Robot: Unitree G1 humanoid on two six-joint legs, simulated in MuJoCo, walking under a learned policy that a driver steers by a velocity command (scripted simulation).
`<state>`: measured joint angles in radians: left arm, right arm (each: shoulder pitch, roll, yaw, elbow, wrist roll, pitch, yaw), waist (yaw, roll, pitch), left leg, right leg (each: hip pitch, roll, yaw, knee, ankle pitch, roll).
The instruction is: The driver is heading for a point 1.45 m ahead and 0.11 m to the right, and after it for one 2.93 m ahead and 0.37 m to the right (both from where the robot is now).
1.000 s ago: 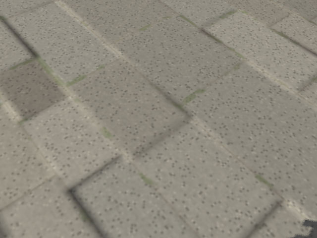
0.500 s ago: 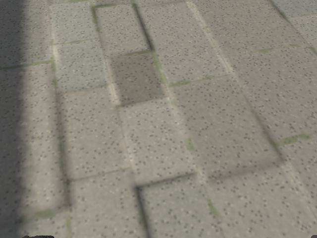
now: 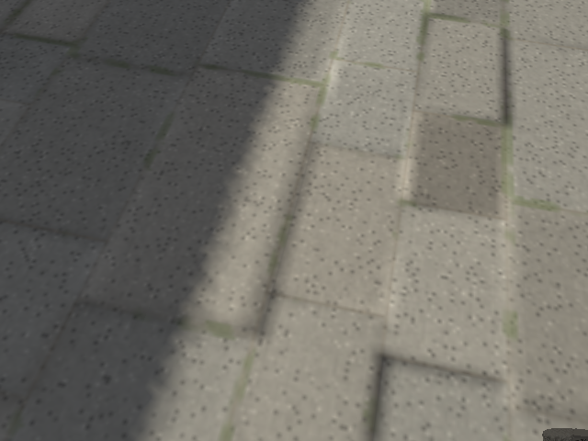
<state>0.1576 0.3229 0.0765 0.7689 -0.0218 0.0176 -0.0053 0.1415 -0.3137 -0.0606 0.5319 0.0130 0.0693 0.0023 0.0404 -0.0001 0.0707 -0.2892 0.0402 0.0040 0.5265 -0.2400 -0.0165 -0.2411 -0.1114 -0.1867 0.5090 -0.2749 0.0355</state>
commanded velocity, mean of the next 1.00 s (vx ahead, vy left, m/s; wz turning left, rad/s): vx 0.00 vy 0.00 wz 0.10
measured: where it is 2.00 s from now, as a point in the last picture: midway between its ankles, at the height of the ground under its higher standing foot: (250, 401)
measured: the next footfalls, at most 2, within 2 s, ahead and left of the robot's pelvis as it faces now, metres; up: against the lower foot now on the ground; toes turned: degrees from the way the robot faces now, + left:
right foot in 0.34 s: +0.05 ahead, -0.12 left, +0.00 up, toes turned +2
left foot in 1.32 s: +0.13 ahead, +0.17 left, +0.00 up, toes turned +8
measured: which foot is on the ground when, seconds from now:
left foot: down 0.00-1.00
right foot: down 0.00-0.00, up 0.02-0.32, down 0.34-1.00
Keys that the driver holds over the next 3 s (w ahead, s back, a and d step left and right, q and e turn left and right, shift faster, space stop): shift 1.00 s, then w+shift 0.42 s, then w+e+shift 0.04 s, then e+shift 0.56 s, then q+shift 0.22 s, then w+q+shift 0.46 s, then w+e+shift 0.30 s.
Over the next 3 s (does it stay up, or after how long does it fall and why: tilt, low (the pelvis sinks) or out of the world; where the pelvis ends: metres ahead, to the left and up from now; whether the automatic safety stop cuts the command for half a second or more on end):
stays up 0.88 0.17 -0.03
